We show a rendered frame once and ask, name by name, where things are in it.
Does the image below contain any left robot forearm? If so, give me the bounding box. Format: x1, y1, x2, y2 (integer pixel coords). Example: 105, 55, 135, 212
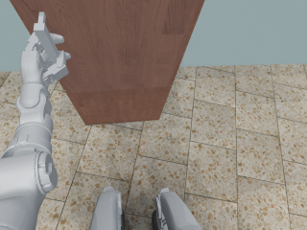
0, 82, 54, 159

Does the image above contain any robot left thigh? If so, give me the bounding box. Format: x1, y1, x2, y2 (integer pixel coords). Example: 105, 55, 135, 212
88, 190, 123, 230

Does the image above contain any robot left upper arm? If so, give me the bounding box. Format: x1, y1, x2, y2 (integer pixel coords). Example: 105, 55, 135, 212
0, 150, 59, 230

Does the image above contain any robot thigh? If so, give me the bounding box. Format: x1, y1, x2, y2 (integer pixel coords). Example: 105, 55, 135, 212
154, 191, 202, 230
88, 190, 123, 230

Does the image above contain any left robot hand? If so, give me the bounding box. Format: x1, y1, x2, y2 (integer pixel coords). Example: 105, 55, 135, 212
20, 32, 71, 89

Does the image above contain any handle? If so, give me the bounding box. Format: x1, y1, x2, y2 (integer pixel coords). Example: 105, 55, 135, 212
33, 11, 67, 76

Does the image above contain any cupboard door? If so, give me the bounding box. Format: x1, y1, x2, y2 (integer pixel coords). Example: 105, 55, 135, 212
13, 0, 200, 93

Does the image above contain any robot right thigh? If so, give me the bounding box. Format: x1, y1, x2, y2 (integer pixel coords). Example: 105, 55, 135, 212
154, 191, 202, 230

